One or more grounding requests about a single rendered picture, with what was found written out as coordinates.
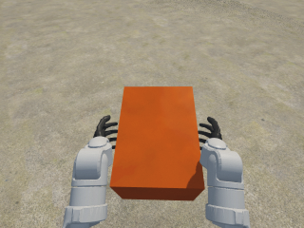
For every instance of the right robot hand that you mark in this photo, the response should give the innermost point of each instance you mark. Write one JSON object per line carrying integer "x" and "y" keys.
{"x": 214, "y": 128}

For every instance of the carton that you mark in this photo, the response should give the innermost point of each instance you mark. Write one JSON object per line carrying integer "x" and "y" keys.
{"x": 157, "y": 151}

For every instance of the left robot hand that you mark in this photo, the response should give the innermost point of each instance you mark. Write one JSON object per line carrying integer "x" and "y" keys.
{"x": 102, "y": 126}

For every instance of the robot left forearm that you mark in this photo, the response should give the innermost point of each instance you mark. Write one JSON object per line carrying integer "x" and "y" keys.
{"x": 87, "y": 205}

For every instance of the robot right forearm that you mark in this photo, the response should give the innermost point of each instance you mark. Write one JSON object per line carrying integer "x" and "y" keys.
{"x": 226, "y": 203}

